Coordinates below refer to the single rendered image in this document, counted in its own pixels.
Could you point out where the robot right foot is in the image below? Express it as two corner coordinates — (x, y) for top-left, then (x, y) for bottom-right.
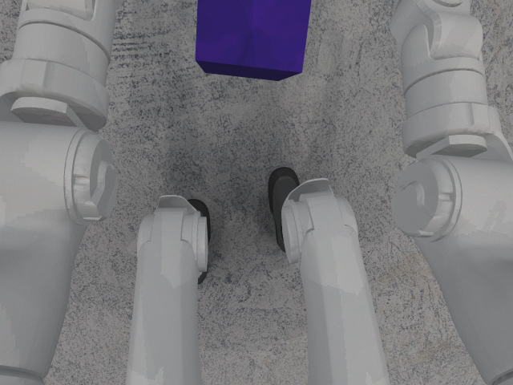
(268, 167), (300, 253)

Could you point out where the carton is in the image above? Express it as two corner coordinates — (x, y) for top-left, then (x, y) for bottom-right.
(195, 0), (312, 81)

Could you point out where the right robot forearm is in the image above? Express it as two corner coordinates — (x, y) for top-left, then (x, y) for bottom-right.
(389, 0), (513, 165)

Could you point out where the right robot thigh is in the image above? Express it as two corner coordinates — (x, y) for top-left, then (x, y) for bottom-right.
(282, 191), (390, 385)

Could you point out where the robot right upper arm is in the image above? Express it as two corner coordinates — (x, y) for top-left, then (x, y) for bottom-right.
(390, 155), (513, 385)

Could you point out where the robot left upper arm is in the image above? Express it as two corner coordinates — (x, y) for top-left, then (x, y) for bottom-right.
(0, 120), (119, 385)

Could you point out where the left robot forearm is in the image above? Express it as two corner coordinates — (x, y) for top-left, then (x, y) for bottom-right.
(0, 0), (124, 131)

